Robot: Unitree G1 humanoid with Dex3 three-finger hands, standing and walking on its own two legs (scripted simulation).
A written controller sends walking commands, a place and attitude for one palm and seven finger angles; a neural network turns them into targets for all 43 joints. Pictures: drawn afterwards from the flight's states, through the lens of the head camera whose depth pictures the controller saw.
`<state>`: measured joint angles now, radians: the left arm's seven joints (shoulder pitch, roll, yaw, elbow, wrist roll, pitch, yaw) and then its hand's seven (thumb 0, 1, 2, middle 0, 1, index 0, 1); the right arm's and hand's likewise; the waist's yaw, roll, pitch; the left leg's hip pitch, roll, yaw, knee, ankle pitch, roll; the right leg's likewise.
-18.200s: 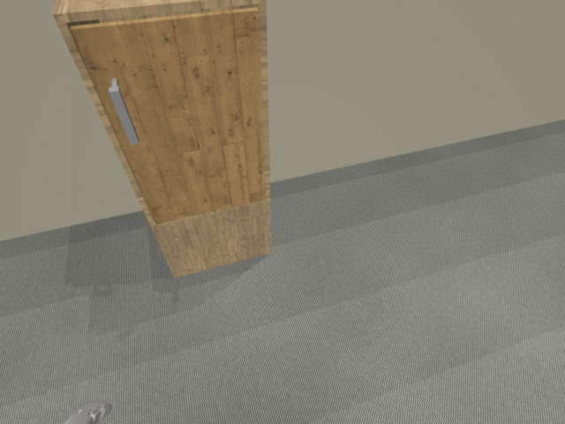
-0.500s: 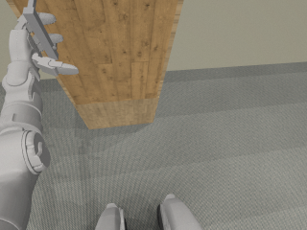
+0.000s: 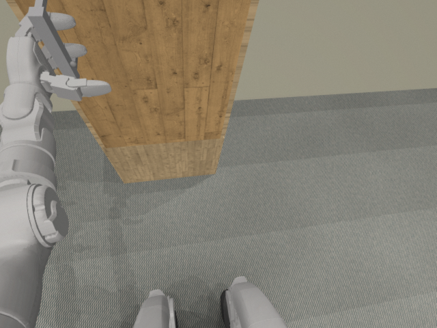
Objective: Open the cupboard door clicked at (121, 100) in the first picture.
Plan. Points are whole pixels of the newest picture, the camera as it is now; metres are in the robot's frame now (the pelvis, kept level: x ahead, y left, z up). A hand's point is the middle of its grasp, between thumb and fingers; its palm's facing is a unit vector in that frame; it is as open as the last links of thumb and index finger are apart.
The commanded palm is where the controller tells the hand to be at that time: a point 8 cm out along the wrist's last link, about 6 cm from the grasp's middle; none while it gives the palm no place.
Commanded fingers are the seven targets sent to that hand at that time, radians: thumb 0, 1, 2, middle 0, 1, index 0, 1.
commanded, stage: close the thumb around the handle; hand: left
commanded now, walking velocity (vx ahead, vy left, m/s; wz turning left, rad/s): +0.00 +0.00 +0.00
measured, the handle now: (58, 41) +0.59 +0.20 +0.09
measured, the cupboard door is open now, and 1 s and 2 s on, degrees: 0 11 45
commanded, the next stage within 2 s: pull the door open along its arc in 0.50 s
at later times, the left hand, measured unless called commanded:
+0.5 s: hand (75, 63) +0.55 +0.18 +0.09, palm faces +0.02 -1.00 -0.01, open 5.3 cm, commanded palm +0.53 +0.22 +0.09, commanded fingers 0.00 0.90 0.90 -0.40 -1.35 -0.40 -1.35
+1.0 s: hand (83, 93) +0.49 +0.16 +0.09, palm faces -0.01 -1.00 +0.00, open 5.4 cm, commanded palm +0.43 +0.20 +0.09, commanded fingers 0.00 0.90 0.90 -0.40 -1.35 -0.40 -1.35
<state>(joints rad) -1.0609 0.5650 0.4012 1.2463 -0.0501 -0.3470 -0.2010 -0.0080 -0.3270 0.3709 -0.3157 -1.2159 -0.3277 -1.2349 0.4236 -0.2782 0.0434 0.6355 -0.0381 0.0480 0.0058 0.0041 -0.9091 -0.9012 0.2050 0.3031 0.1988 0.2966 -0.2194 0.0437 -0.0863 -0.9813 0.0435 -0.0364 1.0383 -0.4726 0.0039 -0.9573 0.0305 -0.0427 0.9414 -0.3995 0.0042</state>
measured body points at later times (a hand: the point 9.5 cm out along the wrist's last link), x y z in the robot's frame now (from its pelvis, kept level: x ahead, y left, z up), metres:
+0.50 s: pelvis +0.01 +0.00 +0.00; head +0.16 +0.02 +0.43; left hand +0.55 +0.23 +0.09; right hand -0.02 -0.26 -0.11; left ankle +0.00 +0.11 -0.67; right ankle +0.02 -0.13 -0.67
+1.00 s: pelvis +0.02 +0.00 +0.02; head +0.13 +0.01 +0.46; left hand +0.49 +0.21 +0.09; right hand +0.02 -0.25 -0.10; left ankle +0.00 +0.11 -0.67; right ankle +0.02 -0.13 -0.67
